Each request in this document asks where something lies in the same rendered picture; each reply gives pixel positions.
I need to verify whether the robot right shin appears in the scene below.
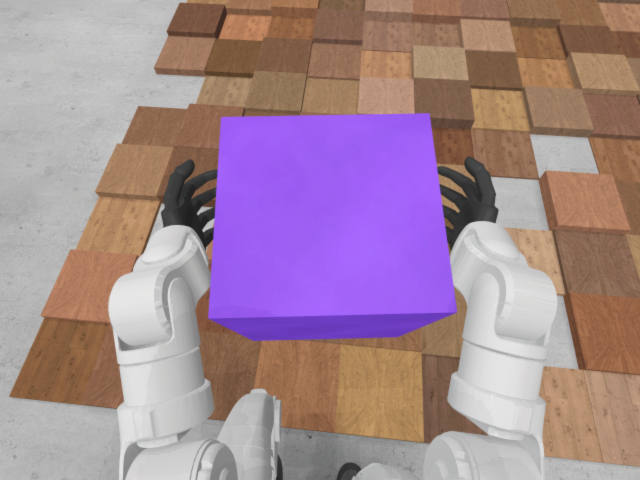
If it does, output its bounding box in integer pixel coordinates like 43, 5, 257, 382
356, 463, 382, 477

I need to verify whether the robot right forearm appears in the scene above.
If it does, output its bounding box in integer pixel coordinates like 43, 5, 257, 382
447, 221, 557, 480

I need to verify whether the carton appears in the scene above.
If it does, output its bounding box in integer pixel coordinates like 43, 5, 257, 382
208, 113, 457, 341

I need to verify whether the robot left upper arm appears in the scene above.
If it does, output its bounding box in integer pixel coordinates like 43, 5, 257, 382
125, 439, 238, 480

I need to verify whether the right robot hand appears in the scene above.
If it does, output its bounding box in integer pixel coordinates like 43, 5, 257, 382
437, 156, 499, 251

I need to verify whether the left robot thigh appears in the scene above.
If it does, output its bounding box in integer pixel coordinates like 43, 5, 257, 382
217, 393, 282, 480

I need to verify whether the robot left forearm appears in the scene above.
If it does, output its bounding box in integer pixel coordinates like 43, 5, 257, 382
108, 225, 215, 480

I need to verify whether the robot right upper arm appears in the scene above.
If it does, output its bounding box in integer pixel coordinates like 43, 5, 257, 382
423, 431, 542, 480

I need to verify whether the left robot hand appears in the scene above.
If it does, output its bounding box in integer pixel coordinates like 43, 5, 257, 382
161, 159, 218, 250

